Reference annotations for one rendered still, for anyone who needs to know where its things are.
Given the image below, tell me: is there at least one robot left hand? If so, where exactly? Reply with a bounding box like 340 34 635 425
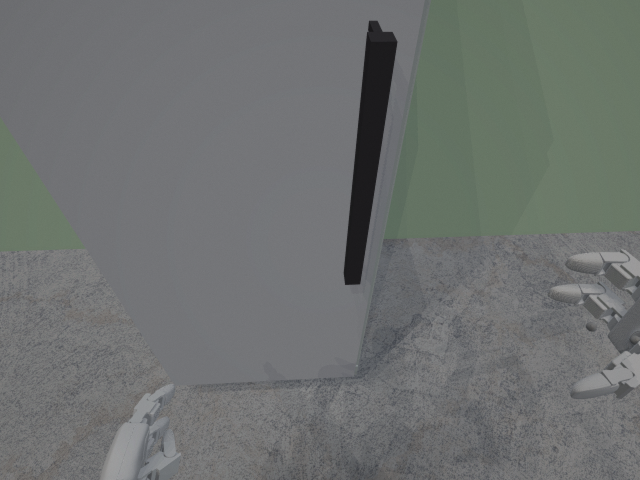
100 384 181 480

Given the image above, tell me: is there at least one robot right hand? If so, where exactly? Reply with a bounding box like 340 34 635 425
548 249 640 399

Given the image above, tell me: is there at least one fridge door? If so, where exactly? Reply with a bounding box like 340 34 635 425
0 0 425 386

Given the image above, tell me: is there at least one handle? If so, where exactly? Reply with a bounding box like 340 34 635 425
344 21 397 285

